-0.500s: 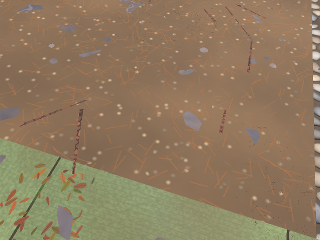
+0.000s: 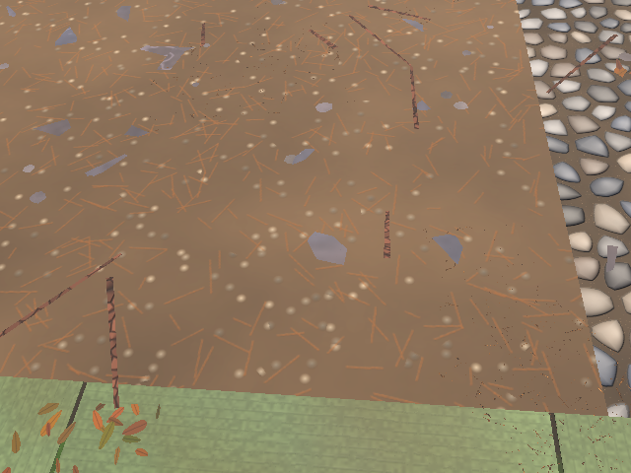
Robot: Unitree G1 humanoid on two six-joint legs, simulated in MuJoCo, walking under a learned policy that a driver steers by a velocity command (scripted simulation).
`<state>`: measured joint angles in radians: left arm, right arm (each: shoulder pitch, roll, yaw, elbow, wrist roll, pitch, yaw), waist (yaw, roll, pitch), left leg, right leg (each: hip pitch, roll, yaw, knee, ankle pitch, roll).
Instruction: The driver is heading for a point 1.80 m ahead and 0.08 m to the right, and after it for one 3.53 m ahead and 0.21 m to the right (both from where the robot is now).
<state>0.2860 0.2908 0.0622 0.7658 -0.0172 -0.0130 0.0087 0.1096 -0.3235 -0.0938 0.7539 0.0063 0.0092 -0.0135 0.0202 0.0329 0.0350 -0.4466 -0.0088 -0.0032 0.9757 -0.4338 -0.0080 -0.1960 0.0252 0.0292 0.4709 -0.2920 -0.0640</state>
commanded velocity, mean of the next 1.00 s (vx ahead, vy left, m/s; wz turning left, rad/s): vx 0.43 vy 0.00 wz -0.20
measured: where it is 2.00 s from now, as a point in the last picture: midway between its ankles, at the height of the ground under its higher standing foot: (371, 269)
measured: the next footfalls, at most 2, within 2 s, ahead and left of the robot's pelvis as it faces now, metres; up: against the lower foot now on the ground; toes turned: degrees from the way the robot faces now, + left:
left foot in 0.32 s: +0.23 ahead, +0.14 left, +0.00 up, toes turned -15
right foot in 0.78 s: +0.44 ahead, -0.21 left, +0.00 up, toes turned -16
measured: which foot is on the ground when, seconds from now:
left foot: up 0.00-0.30, down 0.32-0.78, up 0.80-1.00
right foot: down 0.00-0.32, up 0.34-0.76, down 0.78-1.00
